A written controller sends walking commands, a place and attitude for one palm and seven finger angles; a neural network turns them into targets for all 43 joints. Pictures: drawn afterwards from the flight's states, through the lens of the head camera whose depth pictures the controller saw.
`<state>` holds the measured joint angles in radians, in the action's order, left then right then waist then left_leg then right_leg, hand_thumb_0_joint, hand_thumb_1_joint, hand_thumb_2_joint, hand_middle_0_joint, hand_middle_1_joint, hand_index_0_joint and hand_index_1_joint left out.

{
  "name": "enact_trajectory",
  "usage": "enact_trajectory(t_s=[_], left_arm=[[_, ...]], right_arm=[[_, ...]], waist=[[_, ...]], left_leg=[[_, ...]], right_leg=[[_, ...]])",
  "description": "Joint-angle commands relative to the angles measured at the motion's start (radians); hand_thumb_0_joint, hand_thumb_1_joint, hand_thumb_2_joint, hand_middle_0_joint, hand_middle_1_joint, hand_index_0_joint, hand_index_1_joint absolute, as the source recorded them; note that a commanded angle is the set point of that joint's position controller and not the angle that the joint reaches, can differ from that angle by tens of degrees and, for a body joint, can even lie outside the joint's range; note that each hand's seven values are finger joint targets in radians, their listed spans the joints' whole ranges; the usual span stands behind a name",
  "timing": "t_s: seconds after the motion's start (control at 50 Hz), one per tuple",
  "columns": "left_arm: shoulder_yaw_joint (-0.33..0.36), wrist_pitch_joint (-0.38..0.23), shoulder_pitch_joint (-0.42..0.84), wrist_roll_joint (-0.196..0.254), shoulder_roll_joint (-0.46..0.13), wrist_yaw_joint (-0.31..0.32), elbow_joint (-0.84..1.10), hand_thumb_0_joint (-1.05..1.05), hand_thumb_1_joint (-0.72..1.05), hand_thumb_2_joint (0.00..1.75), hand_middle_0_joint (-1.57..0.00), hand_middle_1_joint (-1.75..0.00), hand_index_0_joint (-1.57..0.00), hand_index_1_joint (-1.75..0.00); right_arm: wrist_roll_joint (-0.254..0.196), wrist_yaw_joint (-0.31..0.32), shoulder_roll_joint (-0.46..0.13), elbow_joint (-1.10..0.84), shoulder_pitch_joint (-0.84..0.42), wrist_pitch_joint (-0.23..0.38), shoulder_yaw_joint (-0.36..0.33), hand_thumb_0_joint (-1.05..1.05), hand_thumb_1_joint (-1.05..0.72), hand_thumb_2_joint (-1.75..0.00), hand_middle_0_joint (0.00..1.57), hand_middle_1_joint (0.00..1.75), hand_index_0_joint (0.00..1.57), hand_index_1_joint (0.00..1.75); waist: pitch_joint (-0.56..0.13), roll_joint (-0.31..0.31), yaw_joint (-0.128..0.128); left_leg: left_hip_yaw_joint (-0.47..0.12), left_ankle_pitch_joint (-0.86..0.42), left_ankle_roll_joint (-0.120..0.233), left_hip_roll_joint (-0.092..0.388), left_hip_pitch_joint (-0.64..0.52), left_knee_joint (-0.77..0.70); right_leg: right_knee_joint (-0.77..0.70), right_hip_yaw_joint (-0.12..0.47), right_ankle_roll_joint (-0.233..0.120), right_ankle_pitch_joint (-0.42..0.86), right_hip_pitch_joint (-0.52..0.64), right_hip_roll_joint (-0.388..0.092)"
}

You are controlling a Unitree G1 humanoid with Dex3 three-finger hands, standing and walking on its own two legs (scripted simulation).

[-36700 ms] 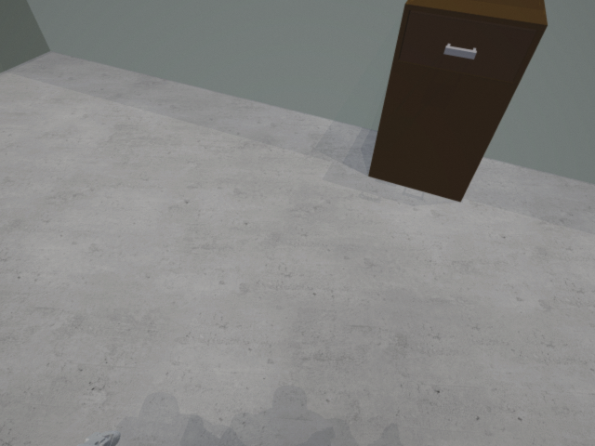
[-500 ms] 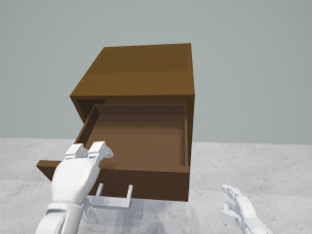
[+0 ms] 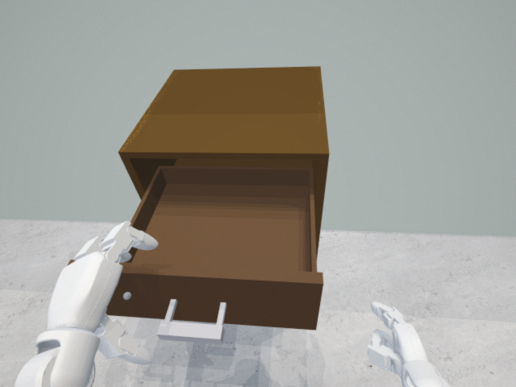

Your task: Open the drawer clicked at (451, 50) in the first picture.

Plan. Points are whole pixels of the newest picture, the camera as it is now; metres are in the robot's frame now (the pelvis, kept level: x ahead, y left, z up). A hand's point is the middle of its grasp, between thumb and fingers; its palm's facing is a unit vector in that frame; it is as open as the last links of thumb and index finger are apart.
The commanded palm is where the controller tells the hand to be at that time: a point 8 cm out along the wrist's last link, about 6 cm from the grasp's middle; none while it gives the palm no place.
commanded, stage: draw the hand back to the body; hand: left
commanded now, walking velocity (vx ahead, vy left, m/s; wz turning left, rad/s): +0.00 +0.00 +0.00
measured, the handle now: (194, 319) +0.24 +0.16 -0.06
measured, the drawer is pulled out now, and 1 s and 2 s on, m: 0.30 0.30 0.30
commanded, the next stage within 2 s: step back with the hand held close in 0.94 s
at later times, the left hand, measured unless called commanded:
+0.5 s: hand (101, 269) +0.20 +0.23 +0.15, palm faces +0.37 -0.85 -0.38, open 10.8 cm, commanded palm +0.15 +0.28 +0.17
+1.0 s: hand (87, 273) +0.19 +0.24 +0.16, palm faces +0.45 -0.81 -0.39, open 7.6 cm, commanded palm +0.14 +0.28 +0.18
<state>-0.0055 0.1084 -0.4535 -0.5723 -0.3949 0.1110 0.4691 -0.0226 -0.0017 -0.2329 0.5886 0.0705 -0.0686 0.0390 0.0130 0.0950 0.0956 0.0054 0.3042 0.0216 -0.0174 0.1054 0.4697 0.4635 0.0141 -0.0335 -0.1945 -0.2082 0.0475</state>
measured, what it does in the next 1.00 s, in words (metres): stands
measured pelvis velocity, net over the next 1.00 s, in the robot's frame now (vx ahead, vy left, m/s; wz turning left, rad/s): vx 0.02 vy -0.01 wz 0.05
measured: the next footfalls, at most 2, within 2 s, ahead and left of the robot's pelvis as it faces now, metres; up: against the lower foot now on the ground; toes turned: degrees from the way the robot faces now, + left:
none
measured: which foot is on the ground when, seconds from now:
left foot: down 0.00-1.00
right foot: down 0.00-1.00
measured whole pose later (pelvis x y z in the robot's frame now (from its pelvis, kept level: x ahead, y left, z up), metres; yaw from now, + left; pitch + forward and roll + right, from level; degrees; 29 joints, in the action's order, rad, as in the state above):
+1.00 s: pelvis +0.02 -0.01 +0.00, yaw +3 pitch -3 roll +0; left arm 0.28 -0.10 -0.54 0.06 -0.32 0.12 0.50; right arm -0.01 0.09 -0.20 0.63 0.17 0.15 0.03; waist 0.01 0.05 0.06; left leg -0.05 0.32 0.00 -0.01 0.09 0.46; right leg 0.44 -0.04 -0.05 -0.22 -0.17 0.05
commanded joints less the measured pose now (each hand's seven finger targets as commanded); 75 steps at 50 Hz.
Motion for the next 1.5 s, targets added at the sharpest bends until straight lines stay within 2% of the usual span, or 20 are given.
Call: enact_trajectory(t_s=[0.0, 0.04, 0.08, 0.1, 0.2, 0.26, 0.46, 0.6, 0.72, 0.84, 0.88, 1.02, 1.04, 1.06, 1.16, 1.22, 1.28, 1.3, 1.38, 1.48], left_arm=[[0.156, -0.181, -0.012, 0.523, 0.006, 0.011, 0.276, 0.0, -0.36, 0.36, -0.29, -1.11, -0.29, -1.11], [0.225, -0.218, 0.036, 0.552, -0.062, 0.03, 0.376, 0.0, -0.29, 0.39, -0.29, -1.07, -0.29, -1.07], [0.281, -0.237, 0.031, 0.566, -0.104, 0.044, 0.386, 0.0, -0.22, 0.42, -0.28, -1.02, -0.28, -1.02], [0.236, -0.247, 0.017, 0.567, -0.042, 0.039, 0.376, 0.0, -0.18, 0.43, -0.28, -1.0, -0.28, -1.0], [0.242, -0.257, -0.014, 0.596, -0.002, 0.018, 0.264, 0.0, -0.01, 0.51, -0.26, -0.88, -0.26, -0.88], [0.254, -0.267, -0.019, 0.603, -0.001, 0.008, 0.268, 0.0, 0.09, 0.55, -0.26, -0.82, -0.26, -0.82], [0.373, -0.281, -0.04, 0.617, -0.08, 0.023, 0.306, 0.0, 0.44, 0.7, -0.23, -0.59, -0.23, -0.59], [0.403, -0.273, -0.023, 0.627, -0.078, 0.026, 0.219, 0.0, 0.69, 0.81, -0.22, -0.43, -0.22, -0.43], [0.376, -0.277, -0.019, 0.628, -0.06, 0.022, 0.228, 0.0, 0.9, 0.9, -0.2, -0.3, -0.2, -0.3], [0.401, -0.273, -0.021, 0.628, -0.091, 0.03, 0.245, 0.0, 0.9, 0.9, -0.2, -0.3, -0.2, -0.3], [0.416, -0.277, 0.012, 0.626, -0.115, 0.034, 0.285, 0.0, 0.9, 0.9, -0.2, -0.3, -0.2, -0.3], [0.394, -0.274, -0.027, 0.63, -0.079, 0.034, 0.218, 0.0, 0.9, 0.9, -0.2, -0.3, -0.2, -0.3], [0.534, -0.315, 0.04, 0.625, -0.18, 0.041, 0.267, 0.0, 0.9, 0.9, -0.2, -0.3, -0.2, -0.3], [0.466, -0.315, -0.041, 0.611, -0.102, 0.035, 0.198, 0.0, 0.9, 0.9, -0.2, -0.3, -0.2, -0.3], [0.416, -0.309, -0.168, 0.597, -0.057, 0.046, 0.19, 0.0, 0.9, 0.9, -0.2, -0.3, -0.2, -0.3], [0.44, -0.32, -0.208, 0.599, -0.087, 0.054, 0.267, 0.0, 0.9, 0.9, -0.2, -0.3, -0.2, -0.3], [0.484, -0.333, -0.194, 0.599, -0.147, 0.068, 0.378, 0.0, 0.9, 0.9, -0.2, -0.3, -0.2, -0.3], [0.5, -0.338, -0.199, 0.606, -0.156, 0.066, 0.409, 0.0, 0.9, 0.9, -0.2, -0.3, -0.2, -0.3], [0.508, -0.354, -0.208, 0.622, -0.167, 0.061, 0.445, 0.0, 0.9, 0.9, -0.2, -0.3, -0.2, -0.3], [0.501, -0.363, -0.225, 0.617, -0.131, 0.058, 0.355, 0.0, 0.9, 0.9, -0.2, -0.3, -0.2, -0.3]], right_arm=[[0.013, 0.062, -0.053, -0.222, -0.112, 0.193, -0.016, 0.0, -0.9, -0.9, 0.2, 0.3, 0.2, 0.3], [0.025, 0.081, -0.06, -0.21, -0.067, 0.228, -0.014, 0.0, -0.9, -0.9, 0.2, 0.3, 0.2, 0.3], [0.033, 0.088, -0.062, -0.184, -0.04, 0.258, -0.011, 0.0, -0.9, -0.9, 0.2, 0.3, 0.2, 0.3], [0.036, 0.085, -0.045, -0.183, -0.023, 0.27, -0.003, 0.0, -0.9, -0.9, 0.2, 0.3, 0.2, 0.3], [0.033, 0.08, -0.059, -0.152, -0.006, 0.284, -0.023, 0.0, -0.9, -0.9, 0.2, 0.3, 0.2, 0.3], [0.031, 0.076, -0.069, -0.151, -0.009, 0.282, -0.034, 0.0, -0.9, -0.9, 0.2, 0.3, 0.2, 0.3], [0.022, 0.09, -0.064, -0.136, -0.011, 0.277, -0.046, 0.0, -0.9, -0.9, 0.2, 0.3, 0.2, 0.3], [0.015, 0.094, -0.065, -0.115, -0.018, 0.265, -0.053, 0.0, -0.9, -0.9, 0.2, 0.3, 0.2, 0.3], [0.015, 0.09, -0.068, -0.122, -0.024, 0.265, -0.054, 0.0, -0.9, -0.9, 0.2, 0.3, 0.2, 0.3], [0.015, 0.095, -0.062, -0.125, -0.027, 0.265, -0.05, 0.0, -0.9, -0.9, 0.2, 0.3, 0.2, 0.3], [0.013, 0.095, -0.067, -0.128, -0.035, 0.272, -0.049, 0.0, -0.9, -0.9, 0.2, 0.3, 0.2, 0.3], [0.013, 0.093, -0.06, -0.118, -0.032, 0.275, -0.053, 0.0, -0.9, -0.9, 0.2, 0.3, 0.2, 0.3], [0.018, 0.096, -0.109, -0.144, 0.024, 0.241, -0.069, 0.0, -0.9, -0.9, 0.2, 0.3, 0.2, 0.3], [0.028, 0.099, -0.099, -0.126, 0.012, 0.22, -0.072, 0.0, -0.9, -0.9, 0.2, 0.3, 0.2, 0.3], [0.022, 0.09, -0.089, -0.156, 0.038, 0.166, -0.077, 0.0, -0.9, -0.9, 0.2, 0.3, 0.2, 0.3], [0.021, 0.09, -0.095, -0.176, 0.031, 0.152, -0.082, 0.0, -0.9, -0.9, 0.2, 0.3, 0.2, 0.3], [0.029, 0.098, -0.11, -0.191, 0.006, 0.159, -0.085, 0.0, -0.9, -0.9, 0.2, 0.3, 0.2, 0.3], [0.024, 0.094, -0.095, -0.206, 0.008, 0.166, -0.083, 0.0, -0.9, -0.9, 0.2, 0.3, 0.2, 0.3], [0.016, 0.089, -0.091, -0.205, 0.025, 0.197, -0.083, 0.0, -0.9, -0.9, 0.2, 0.3, 0.2, 0.3], [0.019, 0.078, -0.096, -0.19, 0.033, 0.213, -0.083, 0.0, -0.9, -0.9, 0.2, 0.3, 0.2, 0.3]], waist=[[-0.038, -0.13, -0.041], [-0.094, 0.009, -0.037], [-0.08, 0.071, -0.035], [-0.072, 0.084, -0.039], [-0.003, -0.046, -0.049], [-0.041, -0.072, -0.043], [-0.138, -0.031, -0.033], [-0.057, -0.042, -0.04], [-0.073, -0.038, -0.041], [-0.089, -0.049, -0.037], [-0.094, 0.01, -0.038], [-0.059, -0.054, -0.04], [0.014, -0.073, -0.091], [-0.009, -0.138, -0.1], [-0.124, -0.201, -0.121], [-0.178, -0.162, -0.121], [-0.195, -0.011, -0.116], [-0.211, -0.009, -0.105], [-0.228, 0.024, -0.103], [-0.161, 0.038, -0.103]], left_leg=[[-0.016, -0.073, 0.02, 0.044, 0.045, -0.086], [-0.017, -0.145, -0.001, 0.037, 0.046, -0.089], [-0.025, -0.191, -0.018, 0.039, 0.057, -0.09], [-0.028, -0.221, -0.022, 0.034, 0.064, -0.096], [-0.034, -0.266, -0.024, 0.048, 0.091, -0.093], [-0.035, -0.286, -0.019, 0.049, 0.087, -0.089], [-0.029, -0.375, -0.03, 0.044, 0.061, -0.065], [-0.027, -0.323, -0.028, 0.049, 0.074, -0.077], [-0.028, -0.298, -0.019, 0.046, 0.071, -0.081], [-0.028, -0.279, -0.018, 0.041, 0.073, -0.076], [-0.028, -0.252, -0.021, 0.04, 0.066, -0.077], [-0.026, -0.217, -0.014, 0.041, 0.082, -0.077], [-0.09, -0.148, 0.006, 0.052, 0.138, -0.043], [-0.1, -0.136, 0.008, 0.044, 0.11, 0.006], [-0.087, -0.106, 0.002, 0.038, 0.136, 0.118], [-0.106, -0.216, 0.004, 0.068, 0.156, 0.08], [-0.18, -0.425, 0.01, 0.134, 0.221, 0.011], [-0.18, -0.462, 0.009, 0.14, 0.242, 0.006], [-0.165, -0.41, 0.003, 0.128, 0.271, 0.017], [-0.178, -0.23, 0.021, 0.156, 0.375, -0.057]], right_leg=[[-0.111, -0.014, 0.02, -0.067, 0.081, -0.04], [-0.085, -0.025, 0.013, 0.02, 0.133, -0.056], [-0.077, -0.033, 0.005, 0.061, 0.137, -0.053], [-0.069, -0.048, 0.003, 0.077, 0.146, -0.057], [-0.072, -0.054, 0.007, 0.128, 0.131, -0.051], [-0.062, -0.048, 0.009, 0.149, 0.147, -0.054], [-0.043, -0.041, 0.009, 0.236, 0.185, -0.061], [-0.066, -0.042, 0.012, 0.195, 0.138, -0.059], [-0.067, -0.039, 0.013, 0.177, 0.143, -0.067], [-0.069, -0.034, 0.012, 0.169, 0.153, -0.068], [-0.077, -0.028, 0.009, 0.138, 0.144, -0.068], [-0.089, -0.027, 0.016, 0.098, 0.126, -0.073], [-0.146, 0.082, 0.008, 0.094, 0.025, -0.121], [-0.164, 0.102, -0.003, 0.081, -0.007, -0.149], [-0.144, 0.143, -0.045, 0.108, -0.002, -0.238], [-0.07, 0.098, -0.044, 0.184, 0.031, -0.22], [0.048, 0.037, -0.015, 0.312, 0.094, -0.15], [0.074, 0.017, -0.005, 0.327, 0.126, -0.134], [0.09, 0.029, -0.013, 0.334, 0.134, -0.142], [0.113, 0.02, 0.012, 0.187, 0.107, -0.104]])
